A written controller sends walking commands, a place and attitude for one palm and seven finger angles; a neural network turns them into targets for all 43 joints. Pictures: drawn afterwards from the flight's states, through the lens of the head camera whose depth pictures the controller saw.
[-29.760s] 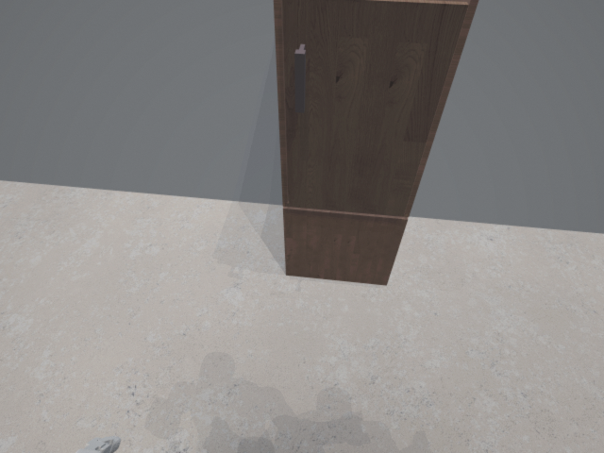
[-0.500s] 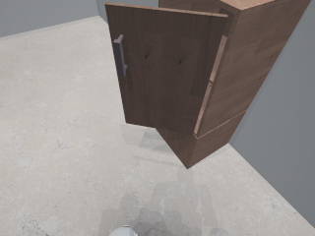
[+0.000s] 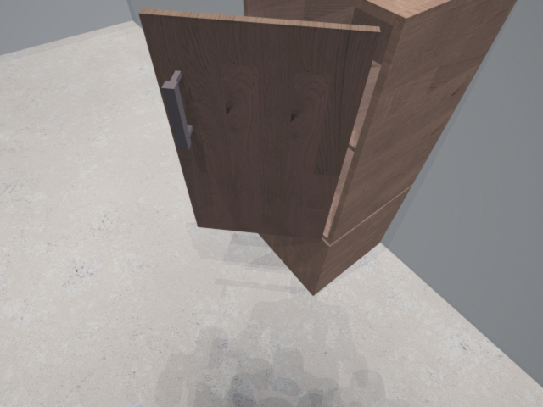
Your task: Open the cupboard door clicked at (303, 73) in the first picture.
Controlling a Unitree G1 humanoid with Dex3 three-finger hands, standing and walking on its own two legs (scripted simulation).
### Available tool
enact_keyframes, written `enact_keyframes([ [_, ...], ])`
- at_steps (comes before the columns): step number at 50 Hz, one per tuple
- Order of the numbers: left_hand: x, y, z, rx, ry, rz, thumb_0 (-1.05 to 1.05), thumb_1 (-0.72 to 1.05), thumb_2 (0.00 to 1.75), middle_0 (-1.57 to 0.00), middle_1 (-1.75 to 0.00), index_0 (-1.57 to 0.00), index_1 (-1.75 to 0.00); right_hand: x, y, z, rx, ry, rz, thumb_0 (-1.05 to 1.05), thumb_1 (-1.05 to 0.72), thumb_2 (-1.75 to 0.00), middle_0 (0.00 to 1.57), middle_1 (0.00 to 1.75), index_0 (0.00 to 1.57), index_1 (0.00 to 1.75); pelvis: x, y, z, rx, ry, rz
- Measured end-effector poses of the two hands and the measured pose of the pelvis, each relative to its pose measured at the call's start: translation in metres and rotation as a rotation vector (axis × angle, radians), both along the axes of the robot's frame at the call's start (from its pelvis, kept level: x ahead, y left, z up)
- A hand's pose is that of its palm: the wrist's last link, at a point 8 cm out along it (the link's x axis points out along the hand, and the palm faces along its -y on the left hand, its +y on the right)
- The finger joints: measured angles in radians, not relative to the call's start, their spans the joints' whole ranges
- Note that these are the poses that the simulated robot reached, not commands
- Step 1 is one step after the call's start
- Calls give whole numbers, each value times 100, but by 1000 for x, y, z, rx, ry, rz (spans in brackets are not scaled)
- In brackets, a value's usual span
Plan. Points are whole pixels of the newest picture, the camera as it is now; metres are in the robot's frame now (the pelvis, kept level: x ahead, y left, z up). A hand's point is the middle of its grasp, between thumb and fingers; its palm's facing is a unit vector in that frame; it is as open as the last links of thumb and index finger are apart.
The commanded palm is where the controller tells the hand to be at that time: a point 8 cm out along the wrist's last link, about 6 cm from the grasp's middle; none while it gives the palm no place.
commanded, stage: come to a stop and stand still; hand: left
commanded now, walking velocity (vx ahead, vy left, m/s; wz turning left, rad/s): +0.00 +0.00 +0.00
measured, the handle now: (180, 111) +0.58 +0.20 +0.09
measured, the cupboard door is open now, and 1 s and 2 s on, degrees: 46 46 46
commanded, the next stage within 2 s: look again from close up in 0.54 s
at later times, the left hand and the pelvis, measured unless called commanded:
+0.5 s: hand out of the picture +0.02 +0.12 -0.17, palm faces +0.06 -0.98 -0.20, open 7.3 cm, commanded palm none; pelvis +0.00 -0.05 +0.00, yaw +1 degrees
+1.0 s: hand out of the picture +0.02 +0.16 -0.17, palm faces +0.05 -0.97 -0.24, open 7.4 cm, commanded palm none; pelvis -0.02 -0.04 -0.01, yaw +1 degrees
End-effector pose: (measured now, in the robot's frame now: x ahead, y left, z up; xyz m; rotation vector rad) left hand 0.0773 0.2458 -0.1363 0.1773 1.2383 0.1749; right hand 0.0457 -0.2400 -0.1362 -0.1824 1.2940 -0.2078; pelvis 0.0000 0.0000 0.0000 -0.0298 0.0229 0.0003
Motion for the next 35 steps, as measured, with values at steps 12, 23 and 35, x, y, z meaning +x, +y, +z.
enact_keyframes([
  [12, -14, -59, -4, -9, 13, -26, 0, 92, 90, -19, -29, -20, -30, -46, -35, -17, 55, 110, -55, 1, -91, -90, 20, 30, 20, 30, 3, -39, -6, 28, -21, 8],
  [23, -54, -70, -4, -28, 92, 42, 0, 94, 90, -20, -30, -20, -30, -53, -24, -12, 90, 139, -10, 1, -92, -90, 20, 30, 20, 30, 3, -53, 2, 33, -36, 15],
  [35, -95, -90, -6, -58, 177, 41, 1, 91, 90, -20, -30, -20, -30, -46, -34, -10, 86, 104, 16, 1, -91, -90, 20, 30, 20, 30, 3, -57, 1, 31, -35, 19],
])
